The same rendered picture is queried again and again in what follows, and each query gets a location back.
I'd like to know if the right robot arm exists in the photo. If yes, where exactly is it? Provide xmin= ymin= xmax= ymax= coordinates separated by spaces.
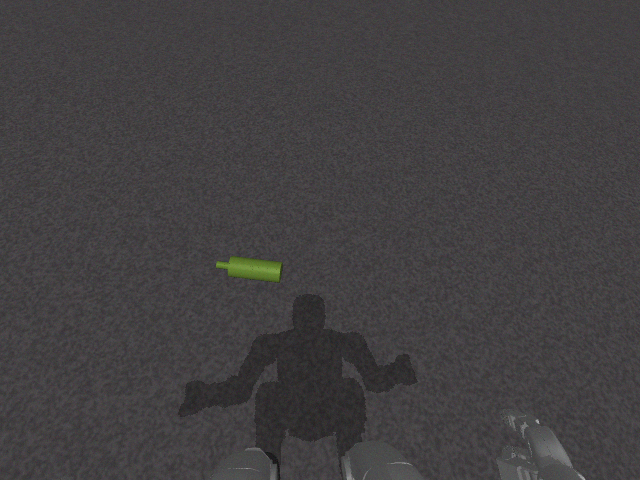
xmin=537 ymin=464 xmax=586 ymax=480

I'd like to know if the left robot foot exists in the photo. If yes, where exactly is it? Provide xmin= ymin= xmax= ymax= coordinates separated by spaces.
xmin=264 ymin=452 xmax=280 ymax=480

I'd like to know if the right robot hand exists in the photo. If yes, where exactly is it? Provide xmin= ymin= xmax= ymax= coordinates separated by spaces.
xmin=496 ymin=409 xmax=573 ymax=480

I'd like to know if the bottle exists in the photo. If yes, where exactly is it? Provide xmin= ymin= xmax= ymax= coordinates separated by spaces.
xmin=216 ymin=256 xmax=283 ymax=283

